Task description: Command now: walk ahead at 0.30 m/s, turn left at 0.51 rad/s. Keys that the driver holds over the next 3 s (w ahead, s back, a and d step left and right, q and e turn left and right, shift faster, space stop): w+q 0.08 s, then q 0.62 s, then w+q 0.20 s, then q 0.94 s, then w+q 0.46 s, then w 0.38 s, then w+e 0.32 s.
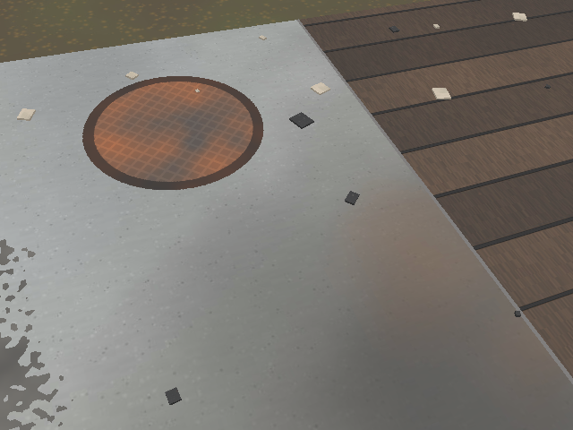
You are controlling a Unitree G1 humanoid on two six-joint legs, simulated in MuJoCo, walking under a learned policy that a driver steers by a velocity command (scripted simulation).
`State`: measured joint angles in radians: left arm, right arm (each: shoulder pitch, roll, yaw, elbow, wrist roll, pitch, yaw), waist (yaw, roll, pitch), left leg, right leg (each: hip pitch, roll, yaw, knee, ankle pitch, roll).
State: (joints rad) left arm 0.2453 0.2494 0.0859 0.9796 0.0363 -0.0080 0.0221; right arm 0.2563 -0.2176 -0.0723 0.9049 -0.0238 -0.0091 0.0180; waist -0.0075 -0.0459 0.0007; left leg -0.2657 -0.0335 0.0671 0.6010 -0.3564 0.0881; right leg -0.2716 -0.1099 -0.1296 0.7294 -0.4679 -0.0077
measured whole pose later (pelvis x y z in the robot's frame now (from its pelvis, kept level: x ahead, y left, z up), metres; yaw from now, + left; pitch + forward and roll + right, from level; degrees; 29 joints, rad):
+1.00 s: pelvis +0.17 +0.05 +0.02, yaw +36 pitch +1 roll -2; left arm 0.18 0.31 0.06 0.73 0.04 0.02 -0.02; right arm 0.39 -0.26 -0.04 0.79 -0.02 0.02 0.01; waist -0.03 -0.04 -0.01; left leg -0.12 -0.05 -0.05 0.37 -0.25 0.08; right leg -0.54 -0.04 -0.02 0.93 -0.26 0.03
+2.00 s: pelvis +0.26 +0.14 +0.02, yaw +71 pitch +0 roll -1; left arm 0.23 0.33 0.06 0.70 0.04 0.05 -0.02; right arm 0.26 -0.28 -0.04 0.70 -0.01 0.03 0.02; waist 0.00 -0.05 0.04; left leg -0.20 -0.08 -0.08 0.40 -0.21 0.09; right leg -0.47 -0.04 -0.01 0.99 -0.34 0.03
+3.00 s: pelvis +0.33 +0.57 +0.02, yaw +81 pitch +0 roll +0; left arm 0.29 0.27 0.05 0.86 0.03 -0.01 -0.04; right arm 0.30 -0.24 -0.03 0.87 -0.02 -0.09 0.00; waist 0.00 -0.04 0.04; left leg -0.11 -0.05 0.15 0.30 -0.20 0.09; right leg -0.58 -0.07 0.02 1.09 -0.22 -0.05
